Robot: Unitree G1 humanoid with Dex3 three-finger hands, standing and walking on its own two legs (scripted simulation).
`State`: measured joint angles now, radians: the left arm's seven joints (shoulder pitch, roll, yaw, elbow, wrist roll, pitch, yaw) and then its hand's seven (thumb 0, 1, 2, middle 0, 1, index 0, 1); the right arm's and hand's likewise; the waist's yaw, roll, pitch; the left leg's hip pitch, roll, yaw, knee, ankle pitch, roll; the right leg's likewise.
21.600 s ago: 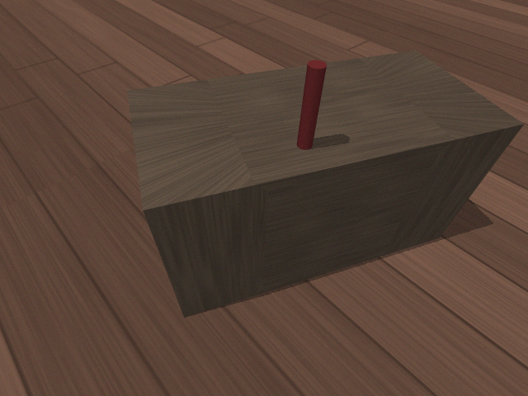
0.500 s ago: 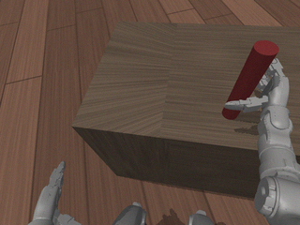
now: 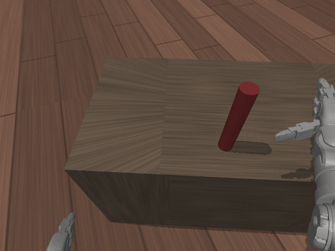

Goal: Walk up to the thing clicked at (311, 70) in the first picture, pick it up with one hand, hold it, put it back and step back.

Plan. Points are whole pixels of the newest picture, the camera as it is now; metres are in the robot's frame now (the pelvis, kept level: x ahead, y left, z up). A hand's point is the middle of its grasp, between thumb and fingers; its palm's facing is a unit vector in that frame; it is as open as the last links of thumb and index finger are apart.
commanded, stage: sink last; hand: right
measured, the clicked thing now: (235, 121) +0.46 -0.15 +0.03
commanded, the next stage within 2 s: home in 0.92 s
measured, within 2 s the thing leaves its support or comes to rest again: neither
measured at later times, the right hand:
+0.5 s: hand (319, 199) +0.24 -0.26 +0.09, palm faces +0.34 +0.88 -0.33, open 17.5 cm
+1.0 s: hand (329, 246) +0.16 -0.24 +0.09, palm faces +0.38 +0.85 -0.37, open 17.4 cm
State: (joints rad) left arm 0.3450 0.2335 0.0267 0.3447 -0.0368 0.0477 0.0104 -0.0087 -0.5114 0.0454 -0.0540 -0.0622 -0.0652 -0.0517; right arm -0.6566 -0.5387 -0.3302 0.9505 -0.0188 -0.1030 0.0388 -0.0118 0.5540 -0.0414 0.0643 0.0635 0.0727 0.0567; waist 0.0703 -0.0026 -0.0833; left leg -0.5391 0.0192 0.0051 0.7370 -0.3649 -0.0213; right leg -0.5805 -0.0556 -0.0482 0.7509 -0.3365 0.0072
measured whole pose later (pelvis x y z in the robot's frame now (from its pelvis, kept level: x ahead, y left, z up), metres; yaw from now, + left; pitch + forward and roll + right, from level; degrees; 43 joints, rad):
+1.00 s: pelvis -0.01 +0.02 +0.02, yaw -3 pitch -3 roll -1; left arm 0.30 0.23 0.12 0.55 -0.01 -0.09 0.08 -0.01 -0.53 0.06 -0.05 -0.06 -0.05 -0.06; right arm 0.46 -0.29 -0.26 -0.05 0.05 -0.20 -0.04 -0.01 0.54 -0.05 0.06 0.06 0.06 0.05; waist -0.04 -0.04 0.02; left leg -0.19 0.03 0.05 0.53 -0.28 0.00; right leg -0.22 -0.04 -0.01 0.48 -0.20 0.03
